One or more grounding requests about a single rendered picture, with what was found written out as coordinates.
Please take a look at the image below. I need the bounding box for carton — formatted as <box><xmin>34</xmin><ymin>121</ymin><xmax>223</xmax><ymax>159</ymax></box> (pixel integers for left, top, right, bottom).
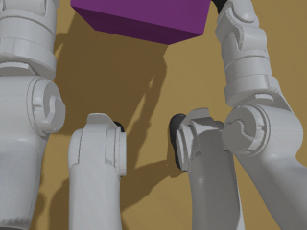
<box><xmin>70</xmin><ymin>0</ymin><xmax>211</xmax><ymax>45</ymax></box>

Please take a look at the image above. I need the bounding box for right robot forearm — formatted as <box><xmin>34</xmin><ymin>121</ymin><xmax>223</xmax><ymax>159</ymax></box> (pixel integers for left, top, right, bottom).
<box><xmin>215</xmin><ymin>0</ymin><xmax>293</xmax><ymax>113</ymax></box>

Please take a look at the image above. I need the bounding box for right robot thigh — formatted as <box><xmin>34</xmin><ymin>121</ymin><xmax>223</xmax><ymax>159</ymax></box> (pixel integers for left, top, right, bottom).
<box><xmin>176</xmin><ymin>117</ymin><xmax>246</xmax><ymax>230</ymax></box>

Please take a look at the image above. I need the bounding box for robot right hand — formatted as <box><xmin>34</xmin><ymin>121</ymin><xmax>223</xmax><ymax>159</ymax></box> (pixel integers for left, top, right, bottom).
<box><xmin>211</xmin><ymin>0</ymin><xmax>227</xmax><ymax>14</ymax></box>

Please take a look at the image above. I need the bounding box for robot right upper arm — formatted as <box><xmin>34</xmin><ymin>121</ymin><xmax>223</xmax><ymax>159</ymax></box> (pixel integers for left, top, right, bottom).
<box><xmin>221</xmin><ymin>103</ymin><xmax>307</xmax><ymax>230</ymax></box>

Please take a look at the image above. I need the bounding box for left robot forearm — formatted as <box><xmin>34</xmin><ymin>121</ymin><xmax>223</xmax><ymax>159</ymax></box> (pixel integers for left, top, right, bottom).
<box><xmin>0</xmin><ymin>0</ymin><xmax>60</xmax><ymax>80</ymax></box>

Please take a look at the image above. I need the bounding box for robot right foot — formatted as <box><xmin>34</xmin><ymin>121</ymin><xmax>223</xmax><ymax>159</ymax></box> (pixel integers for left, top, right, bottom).
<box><xmin>169</xmin><ymin>113</ymin><xmax>186</xmax><ymax>172</ymax></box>

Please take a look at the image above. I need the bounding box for robot left upper arm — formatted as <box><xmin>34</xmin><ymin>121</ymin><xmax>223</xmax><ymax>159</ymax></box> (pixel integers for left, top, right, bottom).
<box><xmin>0</xmin><ymin>76</ymin><xmax>66</xmax><ymax>230</ymax></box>

